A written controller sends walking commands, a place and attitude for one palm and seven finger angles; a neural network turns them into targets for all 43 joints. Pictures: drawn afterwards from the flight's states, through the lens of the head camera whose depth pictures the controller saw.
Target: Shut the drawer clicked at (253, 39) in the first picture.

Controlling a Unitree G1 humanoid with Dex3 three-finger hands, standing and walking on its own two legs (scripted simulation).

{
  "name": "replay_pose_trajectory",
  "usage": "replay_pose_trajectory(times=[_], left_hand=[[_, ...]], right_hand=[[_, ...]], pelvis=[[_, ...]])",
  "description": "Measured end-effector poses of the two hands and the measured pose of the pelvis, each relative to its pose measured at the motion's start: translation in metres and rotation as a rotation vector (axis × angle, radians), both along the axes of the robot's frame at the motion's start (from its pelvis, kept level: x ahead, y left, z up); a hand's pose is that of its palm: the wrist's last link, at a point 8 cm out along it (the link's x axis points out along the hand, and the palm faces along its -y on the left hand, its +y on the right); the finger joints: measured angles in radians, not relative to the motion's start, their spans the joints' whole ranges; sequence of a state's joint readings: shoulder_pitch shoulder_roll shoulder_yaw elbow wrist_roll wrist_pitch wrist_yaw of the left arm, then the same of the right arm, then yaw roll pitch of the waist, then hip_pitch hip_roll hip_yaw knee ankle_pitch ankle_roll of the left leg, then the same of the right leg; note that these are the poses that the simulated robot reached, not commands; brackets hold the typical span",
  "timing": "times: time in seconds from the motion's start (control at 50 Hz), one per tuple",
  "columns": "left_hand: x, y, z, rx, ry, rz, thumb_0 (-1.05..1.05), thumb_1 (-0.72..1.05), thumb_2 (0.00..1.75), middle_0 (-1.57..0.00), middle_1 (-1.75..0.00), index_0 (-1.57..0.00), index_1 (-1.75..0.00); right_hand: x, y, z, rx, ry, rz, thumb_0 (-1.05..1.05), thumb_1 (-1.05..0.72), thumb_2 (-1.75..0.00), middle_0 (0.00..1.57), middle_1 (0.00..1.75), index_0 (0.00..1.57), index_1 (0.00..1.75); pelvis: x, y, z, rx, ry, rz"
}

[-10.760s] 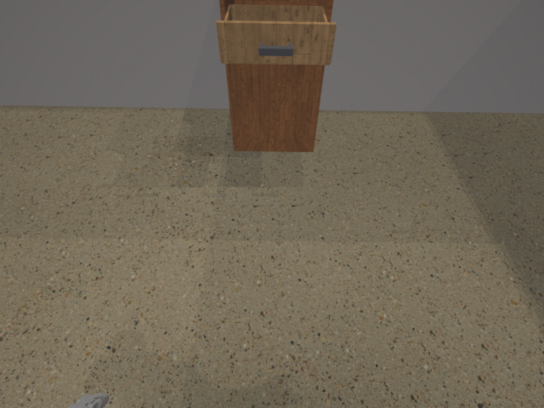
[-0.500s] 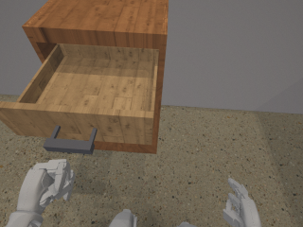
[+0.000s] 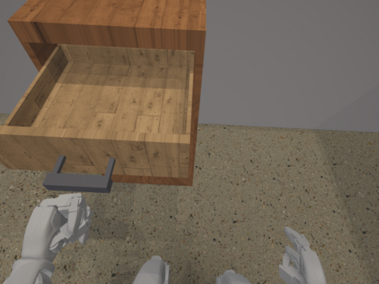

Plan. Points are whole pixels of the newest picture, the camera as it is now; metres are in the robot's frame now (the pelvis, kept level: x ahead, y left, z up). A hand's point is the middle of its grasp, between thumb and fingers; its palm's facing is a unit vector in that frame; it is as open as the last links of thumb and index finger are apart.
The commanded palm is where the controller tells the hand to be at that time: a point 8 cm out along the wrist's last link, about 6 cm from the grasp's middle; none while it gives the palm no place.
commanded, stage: bring the fist close to the handle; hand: left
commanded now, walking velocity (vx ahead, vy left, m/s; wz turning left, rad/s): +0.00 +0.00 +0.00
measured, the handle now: (82, 172) +0.32 +0.24 +0.05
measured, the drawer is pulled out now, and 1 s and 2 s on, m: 0.29 0.22 0.12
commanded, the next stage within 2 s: push the drawer shut in 0.08 s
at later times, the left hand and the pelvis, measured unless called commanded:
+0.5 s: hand (91, 212) +0.24 +0.20 +0.05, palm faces +0.00 -1.00 -0.07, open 3.2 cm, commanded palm +0.24 +0.25 +0.05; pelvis +0.00 -0.01 +0.00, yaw +0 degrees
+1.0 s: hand (100, 182) +0.30 +0.20 +0.05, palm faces +0.00 -1.00 -0.06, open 3.3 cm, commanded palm +0.29 +0.25 +0.05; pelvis -0.01 -0.01 +0.00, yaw +0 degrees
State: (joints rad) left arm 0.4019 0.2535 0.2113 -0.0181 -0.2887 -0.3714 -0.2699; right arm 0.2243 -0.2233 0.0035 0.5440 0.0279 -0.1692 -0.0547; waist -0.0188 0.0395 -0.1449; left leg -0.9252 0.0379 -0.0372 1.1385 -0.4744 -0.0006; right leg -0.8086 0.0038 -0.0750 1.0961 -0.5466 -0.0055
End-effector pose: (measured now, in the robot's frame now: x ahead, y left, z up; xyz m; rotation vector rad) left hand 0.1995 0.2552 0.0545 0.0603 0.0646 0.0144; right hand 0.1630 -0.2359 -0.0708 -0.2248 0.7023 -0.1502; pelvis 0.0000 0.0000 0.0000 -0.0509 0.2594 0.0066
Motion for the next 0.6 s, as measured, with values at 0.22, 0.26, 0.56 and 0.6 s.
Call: replay_pose_trajectory(times=[0.22,0.26,0.56,0.6], left_hand=[[0.002,-0.005,0.000,-0.004,-0.003,-0.009,0.02,0.90,0.90,-1.40,-1.60,-1.40,-1.60],[0.004,-0.006,0.000,0.000,-0.004,-0.009,0.02,0.90,0.90,-1.40,-1.60,-1.40,-1.60],[0.025,-0.004,-0.001,0.006,-0.022,-0.008,0.00,0.87,0.93,-1.40,-1.60,-1.40,-1.60],[0.029,-0.004,-0.002,0.006,-0.030,-0.005,0.00,0.86,0.94,-1.40,-1.60,-1.40,-1.60]], right_hand=[[0.013,0.002,0.002,0.001,-0.019,0.017,0.01,-0.90,-0.90,0.20,0.30,0.21,0.30],[0.014,0.003,0.002,0.000,-0.019,0.022,0.01,-0.90,-0.90,0.20,0.30,0.21,0.30],[0.002,-0.007,-0.006,-0.018,0.035,0.029,0.01,-0.90,-0.90,0.20,0.30,0.21,0.30],[-0.001,-0.008,-0.008,-0.022,0.044,0.031,0.01,-0.90,-0.90,0.20,0.30,0.21,0.30]], pelvis=[[0.003,-0.001,-0.001,-0.001,0.003,0.004],[0.003,-0.002,-0.001,-0.001,0.004,0.005],[0.002,-0.006,-0.002,-0.001,0.009,0.011],[0.000,-0.006,-0.003,-0.001,0.010,0.012]])
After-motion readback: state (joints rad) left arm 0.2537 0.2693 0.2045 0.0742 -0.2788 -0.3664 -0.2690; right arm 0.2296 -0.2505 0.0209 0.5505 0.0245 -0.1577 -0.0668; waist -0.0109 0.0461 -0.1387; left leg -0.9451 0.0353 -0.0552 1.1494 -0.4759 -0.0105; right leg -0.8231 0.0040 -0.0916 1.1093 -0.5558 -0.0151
